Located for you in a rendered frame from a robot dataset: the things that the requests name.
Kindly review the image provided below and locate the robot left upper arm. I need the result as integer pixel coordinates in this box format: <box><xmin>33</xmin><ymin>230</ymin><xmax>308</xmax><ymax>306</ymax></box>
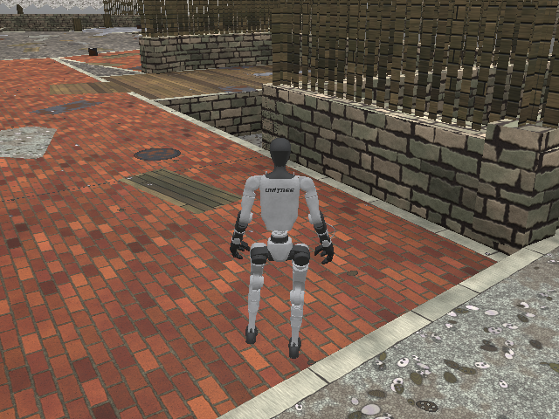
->
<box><xmin>239</xmin><ymin>175</ymin><xmax>262</xmax><ymax>223</ymax></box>

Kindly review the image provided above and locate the robot right upper arm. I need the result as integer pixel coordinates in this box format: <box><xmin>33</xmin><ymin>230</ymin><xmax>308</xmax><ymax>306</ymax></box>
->
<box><xmin>298</xmin><ymin>175</ymin><xmax>322</xmax><ymax>224</ymax></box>

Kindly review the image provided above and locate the left robot forearm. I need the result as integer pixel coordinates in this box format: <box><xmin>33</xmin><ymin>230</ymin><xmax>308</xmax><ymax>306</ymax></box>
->
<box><xmin>231</xmin><ymin>210</ymin><xmax>248</xmax><ymax>244</ymax></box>

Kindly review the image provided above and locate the robot head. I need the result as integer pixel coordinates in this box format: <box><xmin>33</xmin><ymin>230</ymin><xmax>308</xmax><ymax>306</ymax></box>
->
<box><xmin>265</xmin><ymin>138</ymin><xmax>295</xmax><ymax>179</ymax></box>

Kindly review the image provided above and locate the robot left hand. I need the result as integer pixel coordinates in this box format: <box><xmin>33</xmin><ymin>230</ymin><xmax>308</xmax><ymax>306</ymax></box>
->
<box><xmin>230</xmin><ymin>241</ymin><xmax>250</xmax><ymax>259</ymax></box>

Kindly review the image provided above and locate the robot right hand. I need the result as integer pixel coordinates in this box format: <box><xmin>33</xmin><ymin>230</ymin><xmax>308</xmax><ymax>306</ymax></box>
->
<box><xmin>314</xmin><ymin>243</ymin><xmax>335</xmax><ymax>264</ymax></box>

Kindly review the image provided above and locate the robot left thigh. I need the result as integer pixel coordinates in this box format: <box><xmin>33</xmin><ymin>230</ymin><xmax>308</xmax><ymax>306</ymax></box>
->
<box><xmin>250</xmin><ymin>243</ymin><xmax>268</xmax><ymax>290</ymax></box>

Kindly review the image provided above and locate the right robot forearm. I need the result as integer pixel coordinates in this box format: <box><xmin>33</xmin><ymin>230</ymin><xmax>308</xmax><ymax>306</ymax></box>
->
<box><xmin>314</xmin><ymin>211</ymin><xmax>332</xmax><ymax>247</ymax></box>

